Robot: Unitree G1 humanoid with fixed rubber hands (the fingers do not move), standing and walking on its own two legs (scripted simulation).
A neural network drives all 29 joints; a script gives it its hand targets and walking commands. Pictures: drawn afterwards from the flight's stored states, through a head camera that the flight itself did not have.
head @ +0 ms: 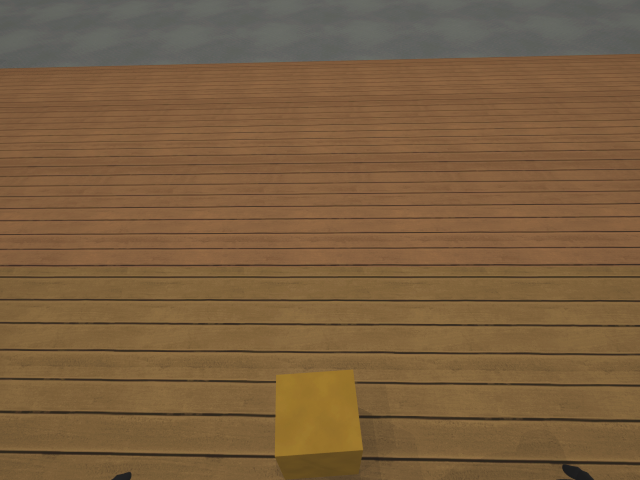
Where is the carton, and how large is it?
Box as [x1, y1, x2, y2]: [275, 370, 362, 479]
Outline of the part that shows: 352,370 276,375 275,457 285,479 358,473 362,445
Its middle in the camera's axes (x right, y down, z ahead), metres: +0.00 +0.51 +1.07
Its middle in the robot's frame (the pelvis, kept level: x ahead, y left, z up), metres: +0.40 +0.05 -0.66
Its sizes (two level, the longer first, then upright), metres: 0.210 0.200 0.250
